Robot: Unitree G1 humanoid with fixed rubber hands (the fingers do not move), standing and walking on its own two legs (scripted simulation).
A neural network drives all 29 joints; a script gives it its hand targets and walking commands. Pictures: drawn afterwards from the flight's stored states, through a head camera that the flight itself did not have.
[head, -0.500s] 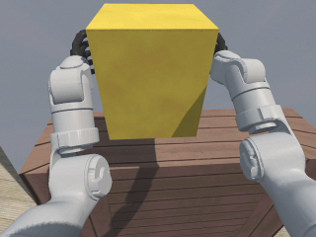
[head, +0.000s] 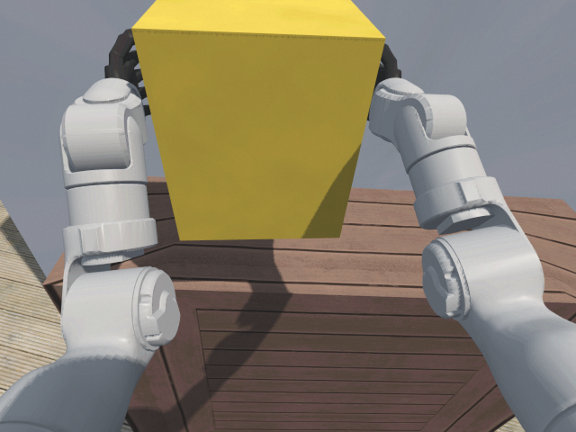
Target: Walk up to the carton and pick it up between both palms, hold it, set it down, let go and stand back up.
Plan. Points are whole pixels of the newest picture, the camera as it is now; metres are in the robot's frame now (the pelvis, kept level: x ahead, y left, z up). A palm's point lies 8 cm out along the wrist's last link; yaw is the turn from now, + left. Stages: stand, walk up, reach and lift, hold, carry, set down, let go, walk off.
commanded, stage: hold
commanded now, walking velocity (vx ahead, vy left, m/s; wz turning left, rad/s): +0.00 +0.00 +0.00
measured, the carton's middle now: (260, 115) +0.41 +0.04 +0.28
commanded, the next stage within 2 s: none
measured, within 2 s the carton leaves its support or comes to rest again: neither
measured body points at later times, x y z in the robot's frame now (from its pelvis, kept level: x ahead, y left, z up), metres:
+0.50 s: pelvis +0.01 +0.01 +0.00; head -0.06 +0.05 +0.44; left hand +0.39 +0.18 +0.33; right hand +0.40 -0.12 +0.35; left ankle +0.03 +0.13 -0.75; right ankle +0.00 -0.11 -0.75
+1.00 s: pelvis -0.01 +0.01 +0.00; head -0.09 +0.05 +0.44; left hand +0.37 +0.20 +0.33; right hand +0.39 -0.11 +0.35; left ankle +0.03 +0.13 -0.75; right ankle +0.00 -0.11 -0.75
